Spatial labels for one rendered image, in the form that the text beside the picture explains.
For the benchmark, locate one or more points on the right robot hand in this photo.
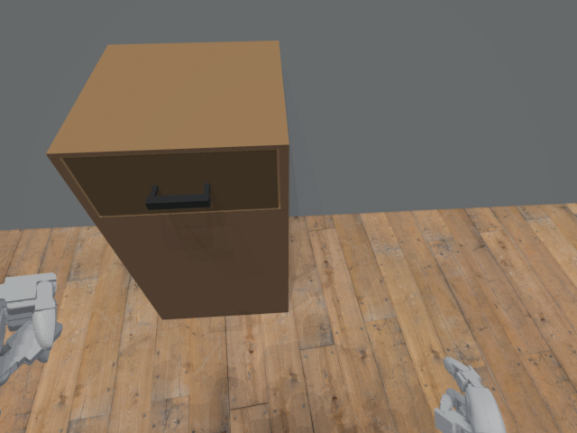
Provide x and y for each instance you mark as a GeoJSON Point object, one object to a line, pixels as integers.
{"type": "Point", "coordinates": [476, 412]}

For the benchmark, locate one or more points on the cabinet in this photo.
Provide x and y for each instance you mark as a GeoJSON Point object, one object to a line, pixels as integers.
{"type": "Point", "coordinates": [189, 97]}

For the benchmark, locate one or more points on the left robot hand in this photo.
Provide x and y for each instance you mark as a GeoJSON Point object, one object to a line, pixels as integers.
{"type": "Point", "coordinates": [27, 306]}

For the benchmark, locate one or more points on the handle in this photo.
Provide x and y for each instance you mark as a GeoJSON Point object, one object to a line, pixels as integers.
{"type": "Point", "coordinates": [178, 201]}

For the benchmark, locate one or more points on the drawer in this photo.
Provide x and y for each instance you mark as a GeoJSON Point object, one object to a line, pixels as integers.
{"type": "Point", "coordinates": [119, 184]}

